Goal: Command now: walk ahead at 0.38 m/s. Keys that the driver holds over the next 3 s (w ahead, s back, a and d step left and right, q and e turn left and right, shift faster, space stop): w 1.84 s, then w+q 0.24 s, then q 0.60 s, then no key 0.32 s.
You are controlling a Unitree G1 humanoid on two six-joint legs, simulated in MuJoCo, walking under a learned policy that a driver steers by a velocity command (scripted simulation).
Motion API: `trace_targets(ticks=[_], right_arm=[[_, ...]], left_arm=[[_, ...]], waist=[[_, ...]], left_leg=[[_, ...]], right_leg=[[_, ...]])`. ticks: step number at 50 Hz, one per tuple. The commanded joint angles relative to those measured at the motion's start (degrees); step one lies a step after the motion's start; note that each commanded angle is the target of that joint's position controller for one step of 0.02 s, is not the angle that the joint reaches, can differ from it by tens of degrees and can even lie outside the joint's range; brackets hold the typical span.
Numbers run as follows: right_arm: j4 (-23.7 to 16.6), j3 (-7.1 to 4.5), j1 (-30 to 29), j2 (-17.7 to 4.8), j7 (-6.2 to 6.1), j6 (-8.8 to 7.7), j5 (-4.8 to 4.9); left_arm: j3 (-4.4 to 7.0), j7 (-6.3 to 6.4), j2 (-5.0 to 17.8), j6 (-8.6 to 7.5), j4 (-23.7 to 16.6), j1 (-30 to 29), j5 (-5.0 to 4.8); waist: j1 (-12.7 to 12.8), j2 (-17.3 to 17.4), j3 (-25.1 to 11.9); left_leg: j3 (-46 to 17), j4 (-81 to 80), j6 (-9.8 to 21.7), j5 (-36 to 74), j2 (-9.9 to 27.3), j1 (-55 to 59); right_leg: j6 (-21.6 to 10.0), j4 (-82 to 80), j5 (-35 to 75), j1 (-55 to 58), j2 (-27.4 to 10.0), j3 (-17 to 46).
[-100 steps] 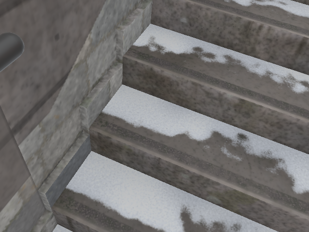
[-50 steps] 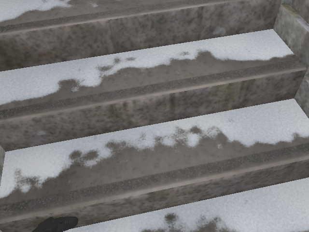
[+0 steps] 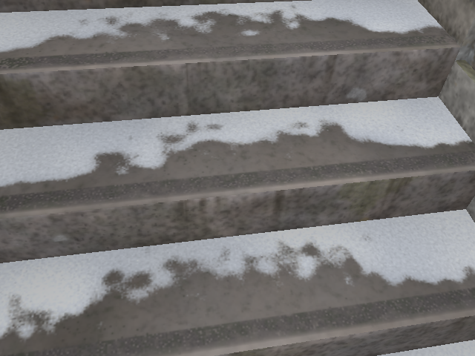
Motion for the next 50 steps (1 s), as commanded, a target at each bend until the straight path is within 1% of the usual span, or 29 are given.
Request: trace_targets(ticks=[1, 4, 6, 8, 9, 10, 11, 12, 13, 14, 15, 17, 21, 24, 29, 30, 32, 34, 36, 38, 40, 41, 43, 44, 45, 46, 47, 48, 50], right_arm=[[-9.37, 3.51, -8.1, 3.82, 0.36, -0.23, 0.02], [-18.0, 6.31, -17.08, 5.19, -0.08, -0.24, -2.11], [-19.68, 7.2, -16.41, 4.24, 1.2, -0.21, -3.49], [-9.93, 1.49, 2.66, -3.6, 0.22, -0.88, -2.34], [-5.88, -1.46, 17.92, -8.49, 0.25, -0.22, -2.24], [-4.78, -2.7, 22.23, -12.69, 0.32, 0.8, -4.33], [-0.69, -3.93, 24.38, -19.74, -0.47, 1.14, -5.83], [0.07, -2.71, 23.15, -18.17, -1.38, 0.76, -5.9], [1.52, -3.09, 20.97, -17.31, -0.2, 0.26, -3.43], [3.68, -2.67, 13.67, -12.09, 1.04, 0.2, -0.85], [6.44, -1.94, 9.29, -7.73, 1.42, 0.01, -1.12], [10.76, 0.24, 9.1, 1.77, 1.52, -0.36, -2.17], [13.85, -1.07, 13.46, 1.38, 1.86, -0.1, -2.27], [10.41, -0.8, 12.47, 0.43, 1.28, 0.65, -2.99], [13.18, -1.08, 26.6, -0.9, -0.71, 0.19, -2.08], [12.18, -1.34, 26.85, -1.79, -0.98, 1.16, -3.05], [11.31, 0.39, 29.13, 1.81, -2.42, 1.77, -1.9], [10.56, 0.33, 30.64, 0.71, -4.02, 1.54, -1.05], [11.83, 0.39, 33.91, 1.02, -4.24, 1.35, 0.32], [12.18, 0.65, 31.43, -0.96, -4.02, 1.79, -0.21], [12.88, -0.3, 30.42, -7.24, -3.39, 1.66, -2.09], [12.49, -1.08, 27.22, -10.48, -3.4, 1.17, -2.55], [10.54, -2.38, 16.34, -13.84, -2.33, -0.93, -3.63], [8.94, -0.18, 18.01, -2.45, -0.54, -3.66, -3.58], [11.75, -1.16, 14.2, -2.02, 3.2, -7.06, -3.48], [9.49, -3.03, 10.84, -1.32, 4.28, -7.56, -2.2], [3.62, -1.19, 3.31, 3.67, 4.07, -6.04, -1.92], [-1.41, 0.53, -2.69, 7.21, 3.17, -4.1, -1.91], [-4.8, 4.21, -2.01, 11.97, 3.22, -2.58, -1.11]], left_arm=[[-0.08, 0.43, 3.23, -1.09, 3.02, 5.2, -1.19], [-0.07, 2.35, 7.28, -2.14, 3.05, 0.41, -2.76], [0.63, 1.51, 11.46, -2.48, 0.92, -8.46, -3.22], [1.81, -0.77, 15.33, -3.04, 1.62, -7.02, -1.41], [2.33, -2.32, 18.69, -2.97, 3.9, -7.41, -1.11], [2.72, -3.41, 18.08, -2.48, 3.0, -10.33, -4.85], [-0.86, -3.45, 4.71, -3.23, 0.07, -13.69, -1.32], [-0.35, -4.65, -0.88, -4.47, 5.79, 2.91, -0.58], [-0.14, -3.91, -3.9, -3.76, 2.24, 2.62, -2.72], [-1.0, -3.16, -3.54, -2.95, -3.39, -5.43, -1.79], [-1.82, -2.35, -4.73, -2.52, -6.84, -12.73, -1.08], [-2.4, -3.14, -4.99, -1.26, -8.38, -10.92, -1.47], [-4.12, -3.82, -8.82, -0.42, -4.23, -4.03, -1.53], [-3.71, -3.73, -7.41, 1.04, -6.31, -10.76, -0.79], [-6.46, -3.04, -11.61, 0.66, -12.82, -21.64, -0.71], [-6.73, -2.86, -11.44, 1.22, -14.93, -24.82, -0.65], [-7.34, -2.92, -10.98, 0.48, -20.99, -32.41, -1.04], [-8.5, -3.12, -11.71, 0.55, -23.64, -38.3, -1.84], [-7.82, -3.94, -10.12, 0.12, -23.83, -40.87, -1.94], [-9.45, -6.66, -12.16, -2.86, -26.87, -39.53, -1.32], [-7.38, -6.27, -8.78, -2.85, -27.73, -36.01, -1.84], [-5.12, -5.45, -3.57, -2.31, -27.41, -30.58, -2.16], [-1.02, -5.03, 6.27, -0.2, -22.13, -10.72, -1.49], [1.18, -4.8, 14.04, -0.5, -16.14, -1.56, 0.79], [0.85, -2.0, 11.47, 0.5, -11.35, 4.91, 2.55], [-0.5, -0.7, 6.89, -0.45, -8.12, 2.39, 2.28], [-1.97, -1.86, 1.54, -1.5, -4.84, -2.73, 0.1], [-3.26, -3.37, -3.76, -2.3, -2.18, -8.02, 0.57], [-4.77, -5.59, -10.43, -2.37, 1.18, -11.74, 2.45]], waist=[[0.71, -4.96, 9.36], [-1.5, -2.66, 10.8], [-7.52, -0.49, 8.52], [-12.58, -8.42, -5.95], [-21.26, -13.51, -16.01], [-23.41, -11.41, -14.51], [-17.39, 18.63, -7.43], [-9.11, 29.67, -16.4], [-7.32, 24.83, -9.68], [-5.08, 17.99, 4.93], [-3.42, 12.18, 10.46], [0.59, 11.03, 10.33], [1.94, -0.75, 8.58], [0.65, 1.3, 9.86], [-5.17, 6.31, 10.54], [-6.82, 7.44, 11.32], [-7.63, 6.46, 11.38], [-8.84, 6.88, 11.66], [-10.28, 6.45, 9.61], [-5.86, 9.0, 3.21], [-0.63, 13.81, -3.77], [4.78, 17.48, -5.16], [17.77, 20.38, -14.31], [12.45, -6.78, -23.22], [14.67, -11.37, -27.44], [10.28, -4.48, -18.16], [4.84, -0.56, -4.6], [-0.11, -0.45, 4.72], [-5.55, 0.07, 7.37]], left_leg=[[-6.56, 20.96, -1.25, -7.51, 4.57, -37.24], [-7.07, 8.36, -1.24, -6.04, 8.24, -41.32], [4.93, -27.76, 1.17, 15.67, 9.08, 4.17], [15.35, -26.87, 0.75, 15.19, -2.51, 38.49], [13.19, -31.69, 0.81, 8.36, -5.97, 47.22], [5.09, -55.69, 1.97, 13.0, -7.32, 44.09], [-22.5, -75.1, 3.23, 28.76, 5.93, 41.91], [-49.04, -91.59, 9.32, 40.66, 15.02, 42.39], [-56.14, -102.45, 8.2, 8.8, 17.91, 37.32], [-48.51, -100.75, 9.12, -13.18, 15.9, 26.23], [-42.52, -96.15, 8.26, -17.53, 14.53, 18.45], [-32.12, -92.61, 4.66, -9.43, 12.93, 16.9], [-13.35, -89.25, -1.74, 15.65, 11.05, 22.86], [-0.79, -92.24, -1.25, 18.09, 7.06, 22.77], [-5.39, -95.26, 2.81, 26.53, 11.84, 42.07], [-3.83, -96.29, 2.81, 28.33, 11.49, 41.87], [-7.45, -101.48, 4.54, 25.91, 13.36, 42.97], [-7.65, -111.0, 5.58, 31.77, 15.09, 41.78], [-3.21, -111.14, 4.05, 48.41, 13.56, 50.1], [6.87, -108.43, 4.32, 77.47, 11.0, 51.86], [6.24, -102.11, 8.8, 127.05, 14.89, 51.91], [5.36, -95.96, 9.65, 138.91, 16.55, 56.26], [1.3, -73.2, 10.35, 129.58, 14.27, 46.63], [-3.25, -50.93, 7.91, 75.31, 2.05, 23.48], [-13.31, -18.7, 5.84, 27.53, -10.44, 16.28], [-18.84, 4.78, 4.35, 20.65, -11.07, 4.73], [-13.34, 13.23, 5.5, 19.01, -7.85, -2.46], [-8.98, 16.26, 6.89, 18.34, -5.43, -7.03], [-9.9, 22.09, 10.75, 23.0, -4.23, -12.52]], right_leg=[[-11.26, -7.29, -3.82, 12.76, -23.37, 17.08], [-7.62, -9.78, -11.77, 1.39, -22.5, 11.67], [-7.98, -26.96, -12.84, -33.6, -15.36, 2.78], [-9.11, -12.43, 48.1, -30.28, -11.04, -2.61], [-5.97, 4.21, 76.68, -17.19, -13.3, -1.23], [-1.66, 22.27, 73.23, -9.95, -11.39, 1.97], [2.87, 47.75, 9.43, -19.16, -3.88, 3.28], [4.13, 74.38, -2.05, -23.48, 6.35, 23.89], [3.84, 85.62, -0.32, -31.9, 7.04, 23.34], [1.35, 90.03, 4.5, -39.25, 2.46, 13.81], [-1.33, 92.6, 8.4, -44.05, -0.23, 11.25], [-4.44, 103.32, 11.79, -48.23, -0.79, 10.63], [-5.47, 103.27, 13.5, -57.55, 1.41, 16.21], [-1.74, 95.38, 13.27, -63.3, 0.87, 9.75], [0.27, 107.78, 9.33, -88.62, -3.5, 7.66], [1.63, 100.74, 10.21, -89.46, -4.67, 5.68], [2.98, 95.84, 11.03, -90.56, -8.06, 2.04], [3.58, 88.37, 9.15, -83.73, -11.55, -5.04], [2.13, 82.58, 4.93, -77.12, -10.93, -10.18], [-2.05, 65.81, 0.52, -56.78, -7.93, -14.38], [-5.74, 60.22, -5.81, -33.65, 0.76, -17.86], [-7.93, 53.75, -8.93, -29.09, 2.49, -15.63], [-11.93, 34.57, -13.3, -1.38, -0.98, 5.55], [-22.15, 18.73, -6.47, 19.36, -18.14, 40.08], [-26.58, 0.07, -4.53, 19.48, -26.53, 66.34], [-24.75, -2.74, 1.09, 11.65, -28.49, 63.49], [-18.85, -0.07, -1.88, 0.14, -26.41, 48.44], [-13.77, 2.14, -2.06, -11.6, -22.33, 31.04], [-5.95, 6.48, 0.55, -20.11, -15.52, 10.91]])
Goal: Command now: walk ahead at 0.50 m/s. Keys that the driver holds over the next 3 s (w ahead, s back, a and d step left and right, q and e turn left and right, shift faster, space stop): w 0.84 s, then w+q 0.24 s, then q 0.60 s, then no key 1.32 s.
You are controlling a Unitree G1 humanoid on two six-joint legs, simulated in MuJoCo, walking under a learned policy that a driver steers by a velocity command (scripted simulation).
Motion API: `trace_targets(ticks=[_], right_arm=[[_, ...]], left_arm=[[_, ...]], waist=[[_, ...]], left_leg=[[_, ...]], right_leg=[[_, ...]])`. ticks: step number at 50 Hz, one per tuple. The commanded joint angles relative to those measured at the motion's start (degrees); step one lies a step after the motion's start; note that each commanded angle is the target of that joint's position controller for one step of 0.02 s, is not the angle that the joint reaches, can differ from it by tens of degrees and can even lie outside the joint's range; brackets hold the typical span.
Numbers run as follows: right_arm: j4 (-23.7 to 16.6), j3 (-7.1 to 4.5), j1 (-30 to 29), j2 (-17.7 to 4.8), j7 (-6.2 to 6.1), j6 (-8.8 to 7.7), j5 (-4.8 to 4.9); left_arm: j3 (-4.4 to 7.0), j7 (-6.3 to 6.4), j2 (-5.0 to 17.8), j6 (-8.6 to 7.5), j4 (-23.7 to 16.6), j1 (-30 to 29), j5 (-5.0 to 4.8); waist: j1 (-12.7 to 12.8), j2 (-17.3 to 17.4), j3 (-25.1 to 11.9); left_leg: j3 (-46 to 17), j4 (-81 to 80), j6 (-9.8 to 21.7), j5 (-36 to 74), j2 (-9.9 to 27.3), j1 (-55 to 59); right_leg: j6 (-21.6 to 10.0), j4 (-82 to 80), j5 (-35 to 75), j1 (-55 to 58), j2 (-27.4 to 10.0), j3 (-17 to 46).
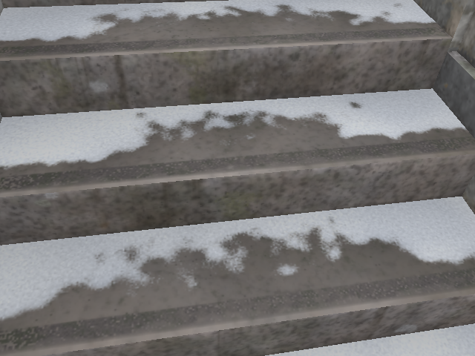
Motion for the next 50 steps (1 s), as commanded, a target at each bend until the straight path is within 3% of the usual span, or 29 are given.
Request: trace_targets(ticks=[1, 3, 4, 5, 7, 9, 12, 14, 15, 16, 17, 19, 21, 22, 26, 29, 32, 34, 35, 36, 37, 39, 41, 42, 43, 44, 45, 47, 50], right_arm=[[-11.38, 5.84, -6.18, 12.53, 1.39, 0.07, 2.04], [-12.93, 7.37, -8.39, 12.37, 0.57, 1.33, 2.27], [-13.38, 8.03, -10.11, 12.19, 0.21, 1.95, 1.72], [-16.74, 8.47, -12.49, 11.23, 0.21, 1.94, 1.19], [-20.29, 9.39, -19.83, 8.34, -0.56, 1.46, -0.42], [-22.32, 9.68, -26.95, 7.07, -0.14, 0.79, -1.17], [-21.17, 7.62, -24.04, 2.71, -0.05, -0.04, -1.23], [-16.59, 4.75, -10.07, -3.28, 0.76, 0.21, -1.19], [-13.4, 2.33, -1.79, -8.49, 1.57, 0.72, -2.91], [-9.9, 0.35, 4.75, -12.1, 1.28, 2.53, -4.04], [-6.79, -0.34, 6.16, -11.92, -0.03, 3.41, -4.19], [-2.87, 1.99, 0.55, -1.76, 0.65, 1.71, -2.73], [2.45, 3.25, 0.44, 5.54, 1.71, 1.08, -2.26], [3.76, 4.11, 0.73, 8.18, 1.99, 1.35, -2.48], [2.54, 3.67, -0.59, 4.24, 1.91, 1.97, -3.6], [4.16, 3.58, 6.26, 1.6, 0.63, 1.1, -3.26], [6.54, 3.3, 15.5, 0.65, -1.37, 1.81, -2.04], [7.1, 3.82, 16.29, 1.17, -2.8, 2.63, -0.28], [7.29, 3.54, 17.65, 0.8, -3.05, 1.91, -0.34], [9.65, 2.77, 22.18, -0.54, -3.55, 1.35, 1.54], [9.92, 2.66, 20.25, -1.32, -3.16, 1.29, 1.18], [11.05, 1.89, 21.02, -9.06, -1.42, 0.21, -0.91], [9.31, 0.47, 15.19, -14.42, -2.24, 0.63, -1.61], [6.72, 0.64, 15.73, -8.17, -2.09, -0.55, -1.65], [6.25, 1.99, 14.47, -0.19, -0.16, -2.7, -1.86], [5.36, 0.46, 10.07, 0.99, 1.85, -3.86, -0.98], [-1.27, 1.21, -0.35, 4.85, 2.77, -3.48, 0.34], [-10.18, 2.28, -11.77, 5.51, 2.0, -1.58, 0.28], [-9.07, 4.71, -1.62, 10.38, 1.79, 0.47, 2.0]], left_arm=[[-3.18, -2.31, -10.18, -0.16, 5.97, 2.58, 1.77], [-3.73, -2.29, -7.37, -0.63, 7.69, 2.19, 3.48], [-4.18, -2.47, -6.12, -1.09, 8.61, 3.0, 3.07], [-4.84, -2.53, -6.25, -1.06, 8.72, 2.27, 1.71], [-4.31, -1.14, -1.28, -1.72, 8.33, 4.6, -0.2], [-2.9, 0.88, 2.88, -2.3, 9.89, 10.04, -2.0], [-0.64, 3.08, 9.64, -0.59, 12.83, 18.69, -1.13], [0.08, 2.64, 11.25, 0.28, 11.33, 13.72, -0.86], [0.09, 2.3, 9.85, -0.53, 8.68, 12.81, 0.56], [0.08, 0.59, 4.5, -2.01, 7.59, 13.5, -0.6], [0.01, -0.87, 0.79, -2.55, 7.65, 7.24, -0.79], [-1.96, -2.29, -5.77, -3.43, 0.29, -0.67, -2.27], [-2.85, -0.79, -6.8, -2.24, -1.44, 1.84, -1.43], [-3.65, -0.69, -7.65, -2.1, -3.24, 1.63, -1.77], [-5.8, 0.11, -8.52, -0.79, -7.47, 1.11, -2.09], [-6.8, 0.42, -9.92, -0.57, -10.73, -3.27, -0.84], [-8.61, 0.5, -11.7, -2.1, -14.55, -12.99, -2.79], [-9.35, -0.12, -8.99, -2.65, -20.89, -22.43, -2.27], [-10.06, -0.71, -9.09, -2.97, -23.41, -26.07, -1.18], [-11.7, -1.26, -12.53, -2.81, -26.58, -31.93, -0.82], [-10.66, -1.8, -10.47, -2.14, -25.77, -29.39, -2.61], [-7.78, -1.18, -4.91, -2.14, -23.63, -18.99, -3.34], [-2.34, -1.34, 5.39, -0.69, -19.06, -2.55, -0.95], [-0.28, -1.0, 9.86, -0.27, -11.98, 10.17, 1.23], [1.59, 0.02, 15.33, 0.66, -5.88, 20.68, 1.7], [0.72, 0.95, 11.98, 0.35, -2.78, 20.61, 2.35], [-1.23, -0.11, 5.23, -0.02, 0.66, 14.25, 0.94], [-3.68, -1.11, -5.81, -1.05, 6.27, 7.16, 2.51], [-4.21, -1.65, -9.44, -1.04, 8.54, 4.03, 3.56]], waist=[[-6.39, -0.02, 10.22], [-7.6, -3.54, 13.08], [-7.63, -5.01, 14.16], [-9.01, -3.41, 15.19], [-7.23, -3.65, 11.11], [-4.8, -4.11, 2.22], [-6.36, -11.78, -6.89], [-10.99, -14.34, -12.45], [-12.12, -6.89, -20.13], [-11.68, 12.47, -22.15], [-12.24, 17.77, -18.9], [-6.36, 4.4, -1.18], [-0.68, -1.51, 5.46], [0.79, -0.54, 6.53], [3.65, 0.23, 9.01], [0.83, 4.82, 7.36], [-4.33, 4.46, 10.22], [-5.01, 3.28, 11.14], [-6.06, 3.31, 8.71], [-7.48, 5.62, 6.0], [-5.59, 4.79, 5.63], [1.2, 13.86, -5.55], [11.46, 25.27, -12.97], [11.74, 8.4, -22.88], [11.66, -12.87, -29.35], [10.47, -7.66, -25.08], [6.28, -5.9, -13.27], [-0.06, -0.72, 1.99], [-7.14, -0.63, 4.35]], left_leg=[[-1.87, 15.43, 3.22, -2.81, 1.76, -24.37], [3.62, 15.43, 2.04, 0.23, 0.36, -27.63], [4.45, 18.26, 1.36, 1.24, 0.5, -30.71], [3.53, 11.45, 0.77, 4.27, 1.89, -30.34], [12.67, -8.42, -3.37, 8.84, 3.04, -20.94], [22.04, -25.09, -4.33, 3.11, 5.48, -3.24], [22.71, -41.62, -1.85, -16.74, 0.27, -1.04], [14.34, -58.73, 1.06, -13.09, -0.68, 6.61], [-0.74, -59.36, 4.81, -4.78, 6.4, 23.1], [-27.83, -81.35, 12.52, -16.98, 14.41, 36.06], [-45.89, -98.15, 17.92, -21.4, 21.39, 37.04], [-32.0, -93.47, 9.78, -22.55, 21.29, 19.77], [-14.26, -91.51, 3.01, -11.95, 15.68, 15.72], [-9.89, -93.61, 2.64, -10.41, 14.32, 16.06], [0.8, -97.22, 2.41, -7.5, 14.31, 13.03], [-0.03, -100.4, 4.92, -6.74, 17.12, 17.73], [-1.59, -99.95, 2.02, -5.55, 20.4, 33.17], [1.59, -106.89, 0.79, -8.94, 17.84, 24.9], [2.75, -115.72, 3.15, -6.41, 17.95, 15.75], [2.69, -121.98, 3.73, -2.83, 19.92, 13.72], [8.32, -121.97, 2.83, 6.41, 17.14, 14.28], [12.01, -105.62, 2.41, 77.9, 18.5, 30.61], [9.26, -86.94, -0.73, 97.63, 19.01, 42.77], [7.47, -65.75, -2.74, 79.17, 12.48, 20.78], [0.75, -41.67, -3.63, 8.47, 0.1, 7.21], [-10.3, -14.78, -4.73, 2.7, -1.5, 0.59], [-6.53, -4.2, -3.13, 5.29, 1.36, -8.97], [-3.06, 2.9, 2.52, 11.37, 4.91, -17.32], [-6.79, 7.06, 5.52, 15.95, 3.54, -24.25]], right_leg=[[-0.89, -28.11, 10.15, -0.81, -11.93, 13.58], [-0.7, -33.48, 14.87, -6.52, -9.26, 5.74], [-1.74, -34.56, 20.32, -7.39, -9.59, 5.24], [-0.54, -35.28, 17.67, -10.63, -8.19, 3.46], [-2.45, -41.53, 22.0, -14.23, -7.11, 2.01], [-4.64, -50.53, 34.61, -7.62, -9.18, 4.78], [-4.74, -35.12, 98.88, 26.87, -14.49, 5.93], [-5.65, -19.93, 107.26, 38.54, -17.38, 7.62], [-6.41, -7.18, 103.75, 27.32, -14.55, 6.88], [-4.56, 10.65, 66.73, 6.69, -4.13, 9.56], [0.05, 41.74, 16.39, -7.57, 6.08, 15.48], [-1.77, 65.88, 11.4, -24.12, 4.2, 22.75], [-4.04, 66.85, 13.55, -30.31, 3.04, 21.24], [-4.31, 70.79, 12.51, -33.25, 3.12, 21.25], [-1.75, 63.48, 15.29, -43.01, 0.21, 19.94], [0.22, 73.87, 16.58, -50.85, -1.7, 17.07], [2.48, 78.08, 9.32, -70.88, -5.85, 16.33], [4.26, 60.36, 13.74, -62.23, -11.12, 8.74], [4.05, 49.54, 19.18, -45.21, -11.66, 2.26], [3.13, 39.48, 17.28, -30.53, -12.87, 2.53], [2.18, 28.99, 14.96, -18.93, -10.9, -2.67], [-0.86, 23.5, -0.14, -2.08, 0.49, -7.54], [-4.65, 8.46, -3.2, 7.91, 0.63, 6.25], [-12.63, -2.04, -3.36, 31.31, -12.62, 34.85], [-16.99, -30.74, -1.37, 42.05, -24.72, 66.45], [-14.05, -33.48, -4.04, 34.85, -27.38, 68.53], [-9.0, -32.02, -9.21, 24.88, -25.57, 56.41], [-2.13, -26.39, -1.35, 8.31, -21.0, 32.7], [4.15, -25.19, 15.45, 5.92, -15.78, 12.57]])
Over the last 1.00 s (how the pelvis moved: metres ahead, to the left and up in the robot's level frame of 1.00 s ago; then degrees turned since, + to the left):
0.50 0.11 0.27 1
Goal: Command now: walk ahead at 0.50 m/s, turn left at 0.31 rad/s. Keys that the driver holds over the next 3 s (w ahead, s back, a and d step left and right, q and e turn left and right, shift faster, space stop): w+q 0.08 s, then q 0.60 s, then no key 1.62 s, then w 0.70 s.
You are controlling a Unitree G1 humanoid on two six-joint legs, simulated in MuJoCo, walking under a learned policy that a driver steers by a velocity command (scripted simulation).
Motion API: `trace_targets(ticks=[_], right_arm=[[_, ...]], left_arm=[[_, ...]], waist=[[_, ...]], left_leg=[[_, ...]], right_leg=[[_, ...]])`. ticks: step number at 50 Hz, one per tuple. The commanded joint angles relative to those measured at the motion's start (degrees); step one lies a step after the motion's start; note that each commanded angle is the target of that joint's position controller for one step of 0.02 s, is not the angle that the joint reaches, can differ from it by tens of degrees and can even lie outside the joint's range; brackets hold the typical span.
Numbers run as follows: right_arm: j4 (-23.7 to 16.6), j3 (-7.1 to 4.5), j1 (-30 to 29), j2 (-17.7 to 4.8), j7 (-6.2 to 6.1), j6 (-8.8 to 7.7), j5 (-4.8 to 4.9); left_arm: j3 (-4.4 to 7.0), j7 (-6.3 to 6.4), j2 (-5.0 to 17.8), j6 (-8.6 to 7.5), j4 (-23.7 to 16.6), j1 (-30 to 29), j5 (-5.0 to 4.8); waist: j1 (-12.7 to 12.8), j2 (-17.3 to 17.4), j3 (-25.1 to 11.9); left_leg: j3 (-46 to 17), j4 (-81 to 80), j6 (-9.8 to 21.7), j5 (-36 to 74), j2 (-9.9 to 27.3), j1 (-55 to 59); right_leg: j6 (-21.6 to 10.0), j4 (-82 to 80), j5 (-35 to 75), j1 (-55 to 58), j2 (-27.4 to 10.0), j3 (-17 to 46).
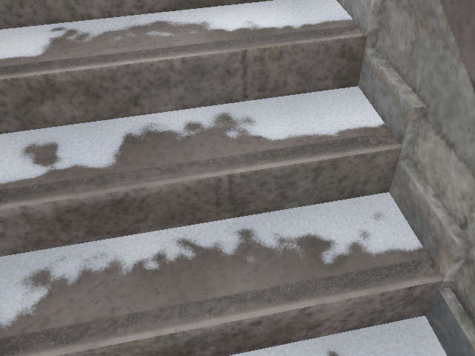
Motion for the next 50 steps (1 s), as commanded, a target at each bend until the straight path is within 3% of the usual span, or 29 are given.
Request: trace_targets(ticks=[1, 4, 6, 8, 10, 12, 13, 15, 16, 17, 18, 19, 20, 21, 22, 23, 25, 27, 30, 32, 34, 36, 40, 42, 45, 46, 48, 49, 50], right_arm=[[-4.48, 4.17, 4.51, 10.71, 0.57, 1.45, 1.16], [-7.06, 5.05, -2.21, 9.61, -0.26, 3.94, 0.5], [-11.21, 5.57, -9.29, 9.11, -1.43, 3.75, 0.14], [-15.47, 5.57, -17.57, 5.31, -1.32, 3.32, -0.96], [-18.46, 6.41, -24.08, 5.41, -0.57, 3.94, -0.68], [-17.17, 5.85, -22.23, 6.63, 0.45, 4.71, -1.25], [-17.02, 5.21, -21.76, 6.28, 0.75, 4.64, -1.78], [-15.88, 2.54, -12.78, 0.24, 0.76, 4.49, -3.06], [-13.88, 0.39, -4.47, -4.95, 0.91, 4.56, -3.08], [-13.66, -2.47, -0.28, -13.36, 0.59, 5.24, -3.37], [-14.96, -2.98, -3.31, -15.14, -1.26, 6.45, -5.01], [-14.83, -1.44, -4.75, -11.19, -2.02, 5.71, -7.07], [-14.74, -0.19, -6.97, -5.21, -2.31, 5.24, -5.75], [-12.83, 0.73, -8.93, -1.03, -1.59, 4.03, -2.95], [-10.77, 1.47, -9.01, 1.73, -1.24, 3.43, -2.34], [-9.6, 1.52, -8.42, 2.48, -1.27, 2.91, -2.62], [-9.2, 0.94, -5.27, 0.88, -1.72, 2.87, -2.16], [-11.51, 0.08, -4.98, -2.85, -1.69, 3.39, -1.12], [-12.99, -1.28, -7.4, -6.41, -3.45, 4.72, -1.35], [-14.13, -0.88, -5.41, -5.17, -4.38, 5.38, -2.84], [-15.17, -0.73, -4.49, -4.63, -4.41, 5.33, -3.34], [-17.07, -0.37, -5.56, -3.51, -4.91, 4.84, -2.26], [-21.98, 0.79, -9.79, 0.26, -6.04, 5.59, -2.6], [-22.87, 0.88, -11.98, -0.35, -5.58, 5.44, -3.98], [-23.37, -0.46, -13.37, -2.71, -4.36, 5.19, -1.2], [-22.39, -0.51, -11.48, -2.54, -3.59, 5.16, -1.28], [-21.74, -0.29, -10.77, -0.95, -3.21, 5.27, 1.29], [-22.06, -0.49, -8.35, 0.73, -2.72, 5.06, 1.04], [-21.15, -0.41, -3.33, 2.58, -1.91, 4.8, -1.13]], left_arm=[[-2.93, -0.34, -8.89, -0.65, 0.3, -1.34, 0.73], [-4.23, 0.26, -6.37, 0.25, 0.6, -1.11, 2.44], [-4.3, 0.96, -4.07, 0.69, 1.25, 1.82, 1.39], [-4.24, 2.64, -2.38, 1.38, 1.24, 6.02, 0.51], [-1.98, 5.03, 4.14, 1.02, 0.89, 10.92, -0.01], [-0.61, 5.47, 7.73, 0.46, 0.53, 9.18, -1.72], [-0.34, 5.24, 9.28, 0.07, -0.13, 9.88, -2.07], [1.4, 5.49, 14.47, 0.53, -1.26, 7.79, -2.89], [1.8, 5.03, 14.97, 0.9, -3.56, 3.79, -4.02], [1.21, 4.27, 11.54, -0.19, -7.42, 4.76, -2.69], [-0.04, 2.02, 3.59, -1.22, -9.57, 2.19, -1.84], [0.71, -0.14, 2.48, -2.44, -11.54, -0.19, -3.52], [0.57, -0.7, 0.84, -2.07, -14.63, -4.85, -3.71], [0.0, -0.02, -0.76, -1.37, -16.32, -7.13, -2.62], [-0.5, 0.79, -1.95, -0.76, -17.12, -4.96, -1.09], [-1.36, 0.58, -3.18, -0.84, -17.82, -2.52, -0.98], [-2.0, 0.84, -4.5, -0.85, -19.01, -0.91, -1.52], [-2.37, 2.22, -3.96, -1.01, -19.56, -1.21, -1.95], [-1.47, 3.5, -1.1, 0.3, -23.24, -4.33, 0.2], [-0.35, 4.95, -0.03, 1.02, -24.23, -6.23, -0.35], [0.48, 6.11, 0.86, 1.4, -24.98, -6.45, -1.59], [1.04, 6.89, 1.47, 1.62, -24.87, -7.11, -2.29], [-0.2, 5.92, -0.36, 2.34, -25.03, -9.36, -2.74], [-0.34, 5.31, -1.37, 3.41, -22.97, -5.15, -2.52], [1.05, 4.39, 0.79, 3.86, -21.25, -3.54, -3.36], [2.06, 4.35, 2.58, 3.26, -20.15, -3.37, -3.5], [2.34, 3.46, 1.91, 1.58, -16.77, 0.45, -3.42], [2.84, 3.01, 3.86, 0.77, -15.62, 1.06, -2.28], [3.96, 3.16, 7.23, 0.31, -14.37, 2.8, -1.65]], waist=[[-5.48, -5.15, 6.4], [-5.91, -7.01, 9.63], [-3.41, -7.24, 12.75], [-0.99, -7.51, 11.3], [1.43, -10.0, 7.83], [0.34, -9.59, 1.69], [-0.04, -10.44, -1.59], [-4.52, -15.48, -7.93], [-7.96, -14.68, -11.5], [-7.1, 0.55, -15.9], [-4.18, 13.57, -19.96], [-1.41, 6.82, -17.17], [0.24, 0.89, -8.68], [3.11, -3.6, 2.84], [5.4, -3.28, 3.24], [6.87, -3.25, 3.7], [5.97, -0.24, 3.26], [5.46, -3.66, 1.77], [6.15, -1.53, 2.44], [4.18, 3.95, 0.45], [2.43, 4.6, -0.64], [1.54, 5.36, -1.48], [2.03, 3.82, -3.14], [3.24, 6.75, -5.05], [2.76, 8.36, -2.46], [1.18, 8.68, -2.51], [1.86, 9.33, -0.38], [-0.27, 2.81, -0.24], [-1.78, -13.73, -3.26]], left_leg=[[-5.66, 8.21, 1.6, 3.55, 1.73, -20.54], [3.02, 19.37, -3.09, 2.13, -0.19, -27.86], [4.46, 15.84, -4.95, 0.36, 0.25, -33.05], [8.61, -3.39, -6.64, 2.11, 2.47, -28.57], [17.04, -15.66, -7.85, -5.58, 7.25, -20.53], [20.36, -26.64, -4.82, -11.76, 6.23, -9.4], [23.06, -30.29, -3.0, -14.11, 2.82, -0.3], [22.12, -45.99, 0.04, -25.3, -3.0, 8.7], [15.07, -58.93, 1.09, -24.3, -3.5, 17.4], [-8.86, -66.11, 6.82, -8.88, 5.14, 33.83], [-39.92, -91.05, 14.93, -25.09, 14.16, 40.15], [-43.69, -97.37, 10.76, -29.68, 16.31, 33.48], [-36.65, -93.35, 6.04, -34.55, 13.91, 26.28], [-25.06, -87.31, 2.91, -31.66, 10.93, 15.01], [-18.56, -84.51, 0.32, -31.57, 7.97, 12.04], [-15.79, -84.11, -0.77, -30.82, 5.69, 11.5], [-13.53, -85.94, -0.82, -18.34, 5.64, 18.66], [-11.1, -84.55, -3.68, -10.89, 4.81, 20.74], [-8.67, -84.65, -5.94, -12.42, 1.71, 15.93], [-12.74, -83.76, -1.36, -5.56, 3.51, 19.63], [-15.63, -83.82, 2.06, -0.35, 5.65, 25.55], [-15.86, -83.22, 2.9, 4.41, 7.62, 30.99], [-15.83, -82.67, 3.01, 9.82, 8.75, 36.38], [-15.16, -84.55, 4.38, 19.32, 10.99, 33.9], [-11.19, -86.19, 1.39, 33.82, 10.78, 32.31], [-11.57, -86.89, 0.76, 37.61, 11.85, 35.4], [-7.92, -83.36, -2.35, 31.26, 7.97, 40.45], [-5.02, -78.93, -5.22, 20.56, 4.11, 37.3], [-3.03, -74.52, -9.76, -9.52, -0.36, 24.98]], right_leg=[[3.41, -22.97, 13.25, 4.23, -10.6, 9.89], [1.54, -27.79, 14.65, -2.08, -10.11, 4.39], [1.93, -30.24, 20.4, 0.25, -9.78, 1.77], [1.69, -31.94, 22.37, 0.9, -7.4, -1.88], [0.19, -38.73, 32.28, 6.29, -9.49, -2.32], [-0.02, -35.64, 62.2, 16.87, -11.42, -6.12], [-1.06, -30.93, 88.33, 18.59, -12.11, -5.87], [-3.05, -17.32, 111.78, 29.63, -15.92, -0.27], [-3.69, -6.09, 106.09, 30.91, -15.02, 0.76], [0.08, 13.0, 71.0, 13.32, -7.36, 3.22], [4.12, 40.8, 6.68, -6.4, 8.65, 11.39], [2.45, 55.92, 5.2, -10.93, 7.92, 24.03], [0.94, 60.37, 7.84, -17.48, 6.25, 24.08], [-0.01, 59.57, 9.42, -21.82, 4.38, 21.76], [-1.12, 62.86, 11.15, -22.97, 3.24, 20.64], [-1.88, 65.69, 11.59, -23.32, 3.2, 20.66], [-1.56, 73.22, 12.45, -30.39, 3.88, 19.58], [1.13, 71.04, 13.13, -32.23, 2.55, 20.1], [5.33, 60.54, 16.97, -30.15, 0.23, 15.59], [7.84, 69.28, 18.66, -32.0, 1.48, 14.5], [8.85, 72.74, 15.91, -35.22, 2.12, 17.29], [9.56, 67.0, 14.66, -35.32, 1.93, 17.91], [10.86, 43.73, 15.91, -27.13, -0.09, 19.51], [10.12, 36.9, 12.14, -16.18, -0.21, 18.54], [8.61, 9.32, 3.46, -1.03, -0.13, 14.07], [8.35, 0.56, 5.29, 3.19, 0.22, 13.48], [5.95, -24.15, 21.51, 9.01, 1.18, 12.32], [5.23, -25.9, 37.23, 14.36, -1.16, 15.28], [1.3, -19.56, 71.12, 28.61, -9.96, 23.07]])
Over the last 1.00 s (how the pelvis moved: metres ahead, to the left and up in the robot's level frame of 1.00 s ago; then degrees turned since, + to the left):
0.57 -0.10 0.33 1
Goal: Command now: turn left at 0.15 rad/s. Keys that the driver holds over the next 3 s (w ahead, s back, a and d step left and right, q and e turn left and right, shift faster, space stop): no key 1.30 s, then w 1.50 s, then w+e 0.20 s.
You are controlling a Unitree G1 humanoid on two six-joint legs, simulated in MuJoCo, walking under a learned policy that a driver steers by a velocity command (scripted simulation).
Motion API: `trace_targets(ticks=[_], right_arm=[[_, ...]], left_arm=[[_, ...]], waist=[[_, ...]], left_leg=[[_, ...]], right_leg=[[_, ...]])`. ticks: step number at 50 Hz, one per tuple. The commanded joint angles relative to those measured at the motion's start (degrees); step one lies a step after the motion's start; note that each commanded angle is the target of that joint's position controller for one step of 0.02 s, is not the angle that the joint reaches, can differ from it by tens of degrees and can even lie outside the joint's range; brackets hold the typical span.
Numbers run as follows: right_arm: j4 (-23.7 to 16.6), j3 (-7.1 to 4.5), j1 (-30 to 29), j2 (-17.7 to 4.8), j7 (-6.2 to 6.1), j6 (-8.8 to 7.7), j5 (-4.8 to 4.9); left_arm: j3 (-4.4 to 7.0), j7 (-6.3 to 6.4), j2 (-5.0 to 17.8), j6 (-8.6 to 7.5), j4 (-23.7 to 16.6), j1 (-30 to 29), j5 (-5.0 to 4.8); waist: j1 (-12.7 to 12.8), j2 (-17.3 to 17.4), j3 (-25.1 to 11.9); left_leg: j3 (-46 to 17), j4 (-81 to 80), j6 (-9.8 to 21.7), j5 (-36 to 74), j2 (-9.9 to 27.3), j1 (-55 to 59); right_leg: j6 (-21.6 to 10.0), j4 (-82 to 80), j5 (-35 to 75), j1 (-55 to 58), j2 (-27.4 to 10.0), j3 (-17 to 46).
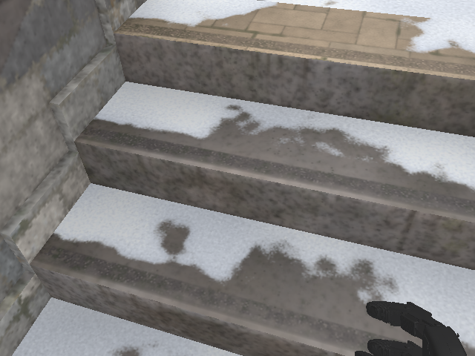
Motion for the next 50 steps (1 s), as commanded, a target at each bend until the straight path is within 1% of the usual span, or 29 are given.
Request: trace_targets(ticks=[1, 2, 3, 4, 6, 7, 8, 9, 10, 11, 13, 14, 15, 16, 17, 19, 22, 25, 26, 27, 32, 33, 35, 36, 37, 38, 42, 44, 50], right_arm=[[-0.9, -2.02, 9.94, -2.47, 2.58, -1.93, -1.26], [-1.43, -2.62, 6.37, -4.75, 2.71, -2.04, -0.07], [-1.64, -2.84, 2.66, -4.48, 2.35, -1.24, 0.09], [-1.67, -2.63, 0.51, -3.31, 1.88, -0.07, 0.18], [-0.4, -1.85, 1.56, -0.77, 1.55, 1.45, -0.88], [0.85, -1.4, 3.35, 0.57, 1.74, 1.6, -1.03], [1.28, -1.17, 2.48, 0.98, 1.92, 1.51, -0.99], [1.58, -1.52, 0.76, 0.28, 2.14, 1.52, -0.26], [1.81, -1.87, 0.1, -0.84, 1.96, 1.42, -0.12], [1.9, -2.32, 0.8, -2.11, 2.47, 1.21, -0.15], [2.02, -3.15, 3.05, -5.14, 2.61, 1.23, -1.13], [1.93, -3.14, 4.91, -5.87, 2.24, 0.82, -2.08], [4.42, -3.45, 8.13, -6.09, 2.69, 0.53, -2.26], [4.4, -3.07, 8.37, -4.71, 3.05, 0.17, -2.02], [5.17, -2.56, 9.17, -3.24, 2.65, 0.27, -1.96], [6.15, -2.5, 10.21, -3.57, 1.99, 0.16, -1.71], [7.18, -2.41, 11.56, -4.59, 1.66, 0.49, -1.68], [7.55, -2.26, 12.51, -5.12, 1.43, 0.59, -1.24], [8.04, -2.1, 13.67, -4.54, 1.41, 0.54, -1.4], [8.34, -2.18, 14.59, -4.74, 1.24, 0.68, -0.67], [8.88, -2.09, 16.14, -4.64, 0.46, 0.78, -0.71], [9.22, -2.13, 17.1, -5.24, 0.17, 0.3, -1.12], [9.7, -2.16, 17.0, -5.34, -0.49, 0.77, -0.51], [9.78, -2.15, 17.14, -5.25, -0.58, 0.86, -0.52], [10.39, -2.0, 18.14, -4.68, -0.51, 0.91, -1.04], [10.51, -2.19, 18.08, -5.18, -0.61, 0.67, -0.41], [11.09, -2.54, 18.22, -5.3, -1.16, 0.82, -0.27], [11.34, -2.55, 18.44, -5.53, -1.27, 0.86, -0.66], [12.21, -2.54, 18.68, -5.51, -1.12, 1.15, -0.59]], left_arm=[[1.01, -0.16, 1.98, -1.42, 0.3, 2.46, 1.5], [1.4, 0.35, 2.97, -0.65, -1.41, 1.09, 2.01], [2.12, 1.47, 5.1, -0.1, -2.19, 1.2, 2.24], [2.29, 2.38, 6.46, 0.26, -2.62, -1.01, 2.15], [1.28, 2.8, 4.79, 1.6, -2.79, -5.5, 1.88], [1.08, 2.46, 4.46, 2.36, -2.07, -5.15, 1.77], [1.0, 2.23, 4.53, 3.24, -1.42, -3.95, 1.59], [1.04, 1.9, 5.16, 3.95, -1.16, -2.14, 1.58], [1.53, 1.9, 5.9, 4.36, -0.44, -0.16, 1.56], [1.49, 1.24, 6.14, 4.16, -0.75, 1.42, 2.15], [1.48, -0.26, 5.61, 2.96, -0.95, 1.7, 2.5], [1.55, -0.48, 5.06, 2.19, -0.22, 1.92, 2.0], [1.28, -0.23, 3.75, 1.94, 1.11, 4.43, 1.74], [1.61, 0.13, 4.87, 1.89, 1.85, 3.63, 1.43], [1.8, 0.48, 4.27, 1.57, 2.95, 2.97, 0.9], [1.91, 0.99, 3.66, 1.17, 4.92, 5.0, 1.63], [2.31, 1.15, 3.96, 0.51, 7.03, 5.52, 1.41], [1.56, 0.77, 2.42, 0.23, 8.91, 5.69, 1.25], [1.75, 0.93, 3.17, 0.3, 9.78, 6.48, 1.16], [1.82, 0.97, 3.74, 0.13, 10.15, 7.0, 0.62], [1.74, 0.44, 3.63, -0.4, 13.17, 8.12, 0.75], [2.17, 0.88, 5.13, -0.64, 13.44, 7.75, 0.71], [2.14, 0.92, 4.85, -0.84, 13.76, 8.12, 0.52], [2.1, 0.92, 4.66, -0.85, 14.2, 8.39, 0.55], [2.01, 0.81, 4.19, -0.82, 14.81, 8.46, 0.08], [1.46, 0.32, 2.71, -0.73, 14.2, 7.73, 0.3], [1.23, -0.08, 3.95, -0.74, 15.11, 7.41, 0.17], [0.85, -0.24, 3.6, -0.74, 15.32, 7.87, 0.18], [0.58, -0.44, 3.73, -0.84, 15.97, 7.4, 0.16]], waist=[[-4.84, -22.45, -6.76], [-2.6, -21.12, -9.02], [-1.11, -14.96, -9.62], [-1.36, -12.09, -6.22], [-2.2, -10.7, -2.75], [-2.38, -10.95, -1.43], [-1.18, -10.8, 0.75], [0.27, -9.39, 2.16], [1.18, -9.1, 3.56], [0.82, -10.09, 4.05], [0.12, -7.03, 5.01], [-0.65, -6.52, 4.45], [-0.15, -0.16, 1.7], [-1.29, -0.1, 3.58], [-1.21, 1.81, 4.14], [-1.09, 1.91, 4.26], [-1.28, 1.67, 3.52], [-1.37, 1.18, 2.27], [-1.71, 0.77, 2.75], [-1.49, 0.6, 4.21], [-2.28, -0.46, 5.38], [-2.32, -1.5, 5.01], [-1.63, -0.27, 5.47], [-1.6, -0.43, 5.65], [-1.91, -2.1, 5.5], [-1.3, -0.89, 5.52], [-1.58, -0.99, 5.41], [-1.22, -0.99, 5.04], [-1.55, -0.84, 5.74]], left_leg=[[0.78, 9.28, -3.48, -8.57, 2.53, -11.79], [2.91, 16.44, -6.07, -12.56, 3.6, -11.7], [4.16, 21.83, -8.15, -13.91, 5.22, -10.33], [5.58, 24.52, -9.71, -14.37, 6.89, -9.14], [6.68, 21.85, -10.5, -13.95, 9.71, -4.51], [8.03, 16.32, -9.91, -12.1, 10.19, -2.13], [9.46, 8.98, -8.69, -9.01, 9.81, -2.18], [11.27, 3.38, -7.69, -4.2, 8.7, -1.76], [11.82, -0.47, -7.18, -1.53, 8.56, -1.32], [10.47, -3.01, -6.48, -0.21, 9.27, -0.3], [9.06, -7.42, -5.12, 5.5, 9.87, 1.47], [6.95, -7.0, -4.28, 11.24, 11.6, 3.7], [7.26, -6.12, -3.06, 5.92, 10.88, 1.71], [7.29, -6.89, -2.15, 5.73, 10.34, -0.19], [6.49, -8.5, -2.11, 7.32, 11.09, 0.7], [6.45, -9.24, -2.08, 8.66, 11.04, 1.53], [6.7, -9.82, -1.71, 9.9, 10.45, 2.13], [7.23, -8.84, -1.24, 11.97, 10.28, 2.38], [6.9, -9.47, -0.93, 11.56, 10.35, 2.79], [6.87, -9.7, -0.57, 11.39, 10.36, 2.73], [6.52, -11.39, 0.59, 8.57, 9.73, 3.7], [6.04, -12.0, 0.51, 9.35, 9.9, 4.0], [6.4, -12.52, 0.78, 11.48, 9.71, 4.73], [6.51, -12.73, 0.84, 12.14, 9.65, 4.94], [6.9, -13.45, 0.77, 12.74, 9.73, 5.2], [6.86, -13.22, 1.0, 13.81, 9.51, 5.18], [7.26, -13.24, 1.27, 16.97, 9.23, 6.41], [7.35, -13.1, 1.58, 17.0, 9.15, 6.44], [7.25, -14.0, 2.07, 15.38, 9.15, 6.4]], right_leg=[[-10.53, -6.47, 74.1, 24.1, -13.8, 12.03], [-13.83, -6.85, 71.41, 22.15, -16.1, 13.47], [-16.44, -8.72, 64.22, 19.38, -16.75, 13.7], [-16.67, -10.11, 55.84, 13.96, -16.39, 12.23], [-15.3, -12.18, 43.33, 7.93, -13.21, 8.72], [-14.07, -12.89, 37.52, 6.44, -10.85, 6.39], [-13.3, -13.23, 32.57, 7.08, -8.97, 5.53], [-12.8, -14.01, 26.12, 8.03, -8.15, 5.62], [-12.26, -14.63, 21.25, 8.29, -8.2, 6.25], [-11.83, -15.65, 13.4, 7.79, -7.51, 6.65], [-10.51, -15.92, 7.03, 5.39, -6.36, 7.01], [-9.43, -14.06, 9.01, 3.2, -5.05, 5.76], [-8.57, -15.58, 7.58, 6.11, -2.7, 2.34], [-7.88, -14.56, 7.9, 7.14, -2.46, 1.73], [-7.22, -14.75, 6.0, 6.74, -2.64, 1.13], [-6.16, -15.36, 5.49, 6.85, -2.09, 0.39], [-5.25, -15.29, 6.04, 7.14, -2.16, 0.07], [-5.01, -15.04, 7.42, 7.41, -1.74, 0.21], [-4.79, -15.17, 7.1, 7.02, -1.97, -0.18], [-4.87, -16.02, 6.24, 6.32, -2.03, 0.22], [-4.0, -16.76, 3.76, 4.95, -2.39, -0.05], [-3.82, -16.32, 2.53, 5.08, -2.03, -0.21], [-3.95, -16.48, 2.99, 4.46, -2.28, -0.21], [-3.87, -16.48, 3.36, 4.37, -2.38, -0.2], [-3.89, -16.78, 5.38, 5.03, -2.36, -0.08], [-3.96, -17.02, 5.51, 5.16, -2.28, -0.05], [-3.87, -17.27, 8.02, 5.36, -2.36, -0.29], [-3.92, -17.44, 8.21, 6.26, -2.47, -0.34], [-3.82, -17.81, 7.48, 6.3, -2.5, -0.89]])
Over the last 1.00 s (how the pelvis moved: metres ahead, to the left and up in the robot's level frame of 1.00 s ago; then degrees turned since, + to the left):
0.35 -0.03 0.19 25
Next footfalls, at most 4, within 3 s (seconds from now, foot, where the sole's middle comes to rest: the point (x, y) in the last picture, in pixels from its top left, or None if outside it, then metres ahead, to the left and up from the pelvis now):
0.26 left None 0.02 0.14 -0.77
1.78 left None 0.11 0.14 -0.77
2.12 right None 0.33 -0.04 -0.61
2.66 left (162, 258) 0.67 0.26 -0.45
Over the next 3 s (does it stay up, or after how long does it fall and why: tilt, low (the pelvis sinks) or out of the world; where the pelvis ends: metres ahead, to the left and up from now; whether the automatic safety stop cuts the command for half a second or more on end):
stays up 0.62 0.16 0.32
